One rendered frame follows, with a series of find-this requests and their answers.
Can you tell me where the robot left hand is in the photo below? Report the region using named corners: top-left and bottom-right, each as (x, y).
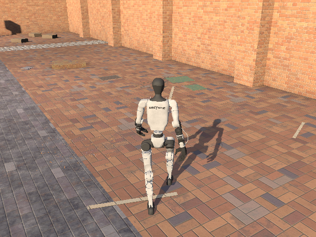
top-left (136, 127), bottom-right (148, 136)

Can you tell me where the right robot upper arm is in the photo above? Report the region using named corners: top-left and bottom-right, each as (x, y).
top-left (168, 99), bottom-right (179, 128)

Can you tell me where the robot right shin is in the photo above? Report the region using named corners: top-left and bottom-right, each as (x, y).
top-left (166, 153), bottom-right (174, 179)

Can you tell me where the right robot forearm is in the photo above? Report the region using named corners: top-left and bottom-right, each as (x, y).
top-left (175, 121), bottom-right (185, 148)

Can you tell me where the left robot upper arm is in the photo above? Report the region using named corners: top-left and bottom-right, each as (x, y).
top-left (136, 99), bottom-right (148, 124)

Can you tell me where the left robot forearm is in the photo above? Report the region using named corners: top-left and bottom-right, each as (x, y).
top-left (135, 118), bottom-right (142, 131)

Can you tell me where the robot right hand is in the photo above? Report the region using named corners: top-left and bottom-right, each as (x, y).
top-left (175, 147), bottom-right (187, 162)

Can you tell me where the robot head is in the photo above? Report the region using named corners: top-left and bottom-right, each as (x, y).
top-left (150, 78), bottom-right (166, 102)

